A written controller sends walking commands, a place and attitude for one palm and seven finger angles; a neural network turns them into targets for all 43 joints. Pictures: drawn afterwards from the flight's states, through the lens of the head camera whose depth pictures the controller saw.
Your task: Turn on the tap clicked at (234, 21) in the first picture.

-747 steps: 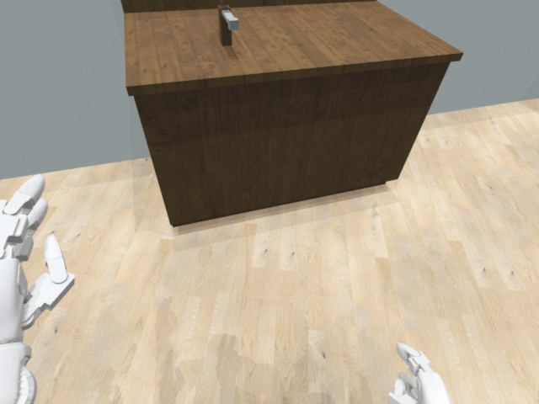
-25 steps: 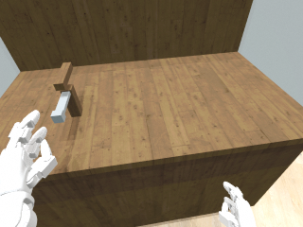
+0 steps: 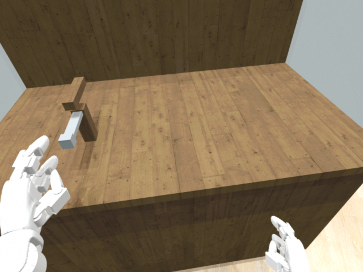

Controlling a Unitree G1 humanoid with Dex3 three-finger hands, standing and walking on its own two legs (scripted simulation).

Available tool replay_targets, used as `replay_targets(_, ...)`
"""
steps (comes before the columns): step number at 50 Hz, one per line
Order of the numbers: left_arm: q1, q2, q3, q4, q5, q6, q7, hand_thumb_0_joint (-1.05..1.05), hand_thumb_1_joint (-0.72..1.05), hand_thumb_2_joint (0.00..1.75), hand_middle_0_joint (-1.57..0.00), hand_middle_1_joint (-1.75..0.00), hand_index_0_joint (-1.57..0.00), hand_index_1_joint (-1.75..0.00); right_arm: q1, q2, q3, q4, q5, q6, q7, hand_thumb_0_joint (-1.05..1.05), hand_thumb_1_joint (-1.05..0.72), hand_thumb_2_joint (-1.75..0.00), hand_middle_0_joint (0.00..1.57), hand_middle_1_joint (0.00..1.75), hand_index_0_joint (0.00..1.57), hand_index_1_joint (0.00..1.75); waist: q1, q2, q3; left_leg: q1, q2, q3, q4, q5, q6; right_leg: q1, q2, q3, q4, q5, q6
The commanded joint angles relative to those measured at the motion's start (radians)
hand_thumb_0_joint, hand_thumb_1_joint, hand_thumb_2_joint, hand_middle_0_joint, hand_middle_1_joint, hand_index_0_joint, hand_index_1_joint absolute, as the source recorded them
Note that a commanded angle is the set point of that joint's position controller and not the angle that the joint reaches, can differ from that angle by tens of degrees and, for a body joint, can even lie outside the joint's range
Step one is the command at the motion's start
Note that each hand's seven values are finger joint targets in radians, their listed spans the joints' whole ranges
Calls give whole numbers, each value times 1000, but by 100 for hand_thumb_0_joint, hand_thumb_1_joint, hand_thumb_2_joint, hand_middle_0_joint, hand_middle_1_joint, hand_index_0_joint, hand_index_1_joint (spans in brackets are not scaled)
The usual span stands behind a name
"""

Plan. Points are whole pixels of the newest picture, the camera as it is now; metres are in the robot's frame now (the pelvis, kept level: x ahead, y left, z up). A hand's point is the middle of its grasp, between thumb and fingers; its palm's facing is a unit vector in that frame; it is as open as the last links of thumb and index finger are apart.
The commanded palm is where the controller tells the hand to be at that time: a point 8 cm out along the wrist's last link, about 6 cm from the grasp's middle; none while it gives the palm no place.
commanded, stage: turn the palm inward beside the body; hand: left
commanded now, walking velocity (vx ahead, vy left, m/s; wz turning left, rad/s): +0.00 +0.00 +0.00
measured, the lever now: (67, 141) +0.34 +0.34 +0.12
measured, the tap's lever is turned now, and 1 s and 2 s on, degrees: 0 0 0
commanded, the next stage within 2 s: reach beside the lever's end, fingers flat in 0.06 s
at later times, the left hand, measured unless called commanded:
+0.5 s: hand (60, 185) +0.20 +0.25 +0.16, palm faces +0.49 -0.86 -0.12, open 7.5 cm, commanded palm +0.16 +0.30 +0.17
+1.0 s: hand (60, 174) +0.23 +0.28 +0.15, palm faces +0.50 -0.86 -0.11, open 7.5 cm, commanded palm +0.19 +0.32 +0.15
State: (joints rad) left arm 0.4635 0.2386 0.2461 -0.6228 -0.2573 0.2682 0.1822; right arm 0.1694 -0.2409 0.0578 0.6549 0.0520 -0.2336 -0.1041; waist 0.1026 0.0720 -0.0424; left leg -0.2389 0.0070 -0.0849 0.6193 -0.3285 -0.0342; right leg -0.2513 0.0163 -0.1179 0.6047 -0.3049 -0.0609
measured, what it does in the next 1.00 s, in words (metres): stands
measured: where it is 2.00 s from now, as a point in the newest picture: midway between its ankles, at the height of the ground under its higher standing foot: outside the picture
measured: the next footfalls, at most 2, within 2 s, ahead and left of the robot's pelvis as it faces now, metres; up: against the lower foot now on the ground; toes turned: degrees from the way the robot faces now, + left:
none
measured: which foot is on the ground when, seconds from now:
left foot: down 0.00-1.00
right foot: down 0.00-1.00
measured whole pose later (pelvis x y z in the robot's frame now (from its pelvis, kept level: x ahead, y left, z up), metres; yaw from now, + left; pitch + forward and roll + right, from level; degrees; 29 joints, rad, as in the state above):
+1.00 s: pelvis +0.01 +0.01 +0.01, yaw -1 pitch -1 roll +0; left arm 0.29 0.26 0.34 -0.32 -0.26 0.18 0.14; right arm 0.18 -0.23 0.05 0.68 0.05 -0.23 -0.12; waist 0.08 0.05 -0.02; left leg -0.23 0.00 -0.06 0.57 -0.31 -0.02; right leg -0.26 0.00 -0.09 0.56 -0.28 -0.04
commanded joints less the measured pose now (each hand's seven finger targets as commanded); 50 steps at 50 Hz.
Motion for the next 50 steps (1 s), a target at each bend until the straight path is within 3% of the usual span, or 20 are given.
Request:
replay_targets(1,-107,144,88,-224,11,-83,1,0,90,90,-20,-30,-20,-30,-165,-92,-40,-178,-3,-71,-9,0,-90,-90,20,30,20,30,-4,-56,-46,-29,-16,32,-81,136,65,15,-56,73,-162,57,55)
replay_targets(4,-112,143,85,-229,17,-86,2,0,90,90,-20,-30,-20,-30,-167,-89,-38,-178,-2,-71,-8,0,-90,-90,20,30,20,30,-4,-35,-44,-27,-18,31,-85,131,64,10,-57,73,-164,49,53)
replay_targets(6,-97,142,92,-220,11,-90,0,0,90,90,-20,-30,-20,-30,-159,-94,-42,-177,-4,-72,-9,0,-90,-90,20,30,20,30,-2,-67,-57,-28,-16,29,-84,157,64,27,-55,69,-153,91,54)
replay_targets(8,-99,151,101,-218,15,-88,-3,0,90,90,-20,-30,-20,-30,-169,-89,-37,-172,2,-73,-8,0,-90,-90,20,30,20,30,0,-17,-40,-20,-18,31,-84,149,62,17,-55,72,-161,77,52)
replay_targets(11,-128,158,119,-165,4,-81,-3,0,90,90,-20,-30,-20,-30,-155,-93,-43,-168,-2,-67,-15,0,-90,-90,20,30,20,30,-5,-79,-45,-35,-17,29,-86,147,65,24,-55,75,-164,80,57)
replay_targets(13,-134,176,145,-155,5,-85,-6,0,90,90,-20,-30,-20,-30,-165,-92,-41,-163,1,-67,-16,0,-90,-90,20,30,20,30,-2,-55,-45,-25,-19,30,-87,159,63,27,-53,77,-164,92,55)
replay_targets(17,-168,165,127,-144,-1,-98,-24,0,90,90,-20,-30,-20,-30,-149,-94,-45,-165,-1,-70,-17,0,-90,-90,20,30,20,30,-8,-29,-68,-17,-21,35,-87,179,63,32,-55,77,-153,131,56)
replay_targets(18,-162,186,159,-132,0,-103,-22,0,90,90,-20,-30,-20,-30,-156,-91,-41,-159,3,-72,-18,0,-90,-90,20,30,20,30,-4,-25,-55,-17,-20,30,-90,175,62,28,-50,73,-157,119,52)
replay_targets(20,-173,171,145,-119,-4,-113,-30,0,90,90,-20,-30,-20,-30,-140,-95,-46,-161,-1,-74,-19,0,-90,-90,20,30,20,30,-8,-54,-67,-21,-19,30,-94,183,62,34,-51,71,-151,133,54)
replay_targets(23,-196,211,194,-66,-11,-115,-36,0,90,90,-20,-30,-20,-30,-151,-95,-45,-145,5,-73,-24,0,-90,-90,20,30,20,30,-6,-35,-45,-29,-21,29,-98,163,61,30,-50,81,-165,102,54)
replay_targets(25,-217,194,174,-52,-11,-118,-40,0,90,90,-20,-30,-20,-30,-143,-96,-49,-150,4,-75,-26,0,-90,-90,20,30,20,30,-12,-47,-53,-30,-20,30,-101,157,62,24,-51,78,-166,90,55)
replay_targets(28,-212,204,184,-48,-7,-132,-43,0,90,90,-20,-30,-20,-30,-151,-97,-47,-147,6,-80,-25,0,-90,-90,20,30,20,30,-5,-8,-63,-16,-22,31,-104,177,59,30,-48,72,-157,115,49)
replay_targets(32,-267,206,181,-2,-13,-139,-49,0,90,90,-20,-29,-20,-29,-137,-103,-53,-141,3,-80,-31,0,-90,-90,20,30,20,30,-16,-47,-64,-24,-20,28,-112,159,60,26,-47,74,-163,95,54)
replay_targets(35,-288,206,180,17,-5,-141,-45,0,90,90,-19,-28,-19,-28,-143,-101,-51,-141,4,-77,-31,0,-90,-90,20,30,20,30,-13,-18,-69,-24,-23,27,-120,153,58,26,-46,73,-163,80,50)
replay_targets(36,-290,214,192,28,-6,-142,-43,0,90,90,-19,-28,-19,-28,-138,-103,-52,-139,4,-76,-32,0,-90,-90,20,30,20,30,-14,-46,-66,-23,-22,27,-122,161,58,30,-44,70,-163,90,51)
replay_targets(38,-318,211,180,16,6,-151,-40,0,90,90,-19,-28,-19,-28,-156,-98,-48,-138,6,-76,-31,0,-90,-90,20,30,20,30,-13,22,-73,-7,-24,28,-126,166,54,29,-43,68,-156,93,45)
replay_targets(41,-325,211,184,65,0,-152,-40,0,90,90,-19,-27,-19,-27,-136,-106,-52,-135,0,-71,-33,0,-90,-90,20,30,20,30,-18,-54,-86,-16,-22,26,-129,176,56,41,-40,68,-156,111,50)
replay_targets(42,-317,222,200,76,0,-152,-42,0,90,90,-19,-27,-19,-27,-135,-106,-55,-134,0,-67,-33,0,-90,-90,20,30,20,30,-14,-56,-90,-12,-21,29,-130,188,55,47,-38,66,-155,125,49)
replay_targets(43,-316,221,199,71,6,-156,-41,0,90,90,-19,-26,-19,-26,-152,-102,-50,-131,2,-65,-32,0,-90,-90,20,30,20,30,-11,-2,-83,-5,-23,31,-131,193,53,45,-39,68,-156,128,45)
replay_targets(50,-296,207,201,87,6,-181,-43,0,90,90,-18,-25,-18,-25,-124,-104,-59,-139,-5,-55,-26,0,-90,-90,20,30,20,30,-11,-39,-111,-1,-18,33,-131,251,45,60,-35,59,-135,199,43)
